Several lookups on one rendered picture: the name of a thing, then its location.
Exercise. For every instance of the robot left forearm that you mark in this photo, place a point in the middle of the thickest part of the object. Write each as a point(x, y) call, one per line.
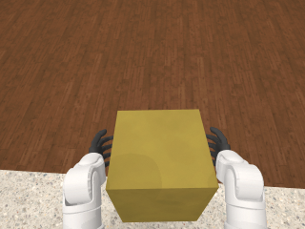
point(81, 193)

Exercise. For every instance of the right robot hand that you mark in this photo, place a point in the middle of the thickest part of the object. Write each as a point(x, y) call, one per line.
point(221, 143)

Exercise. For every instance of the carton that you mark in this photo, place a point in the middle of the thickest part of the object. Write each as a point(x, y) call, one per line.
point(161, 168)

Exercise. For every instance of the left robot hand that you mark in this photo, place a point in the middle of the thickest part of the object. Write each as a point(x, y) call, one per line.
point(96, 145)

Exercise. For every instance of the robot right forearm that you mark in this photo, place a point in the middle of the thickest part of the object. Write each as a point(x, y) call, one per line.
point(244, 192)

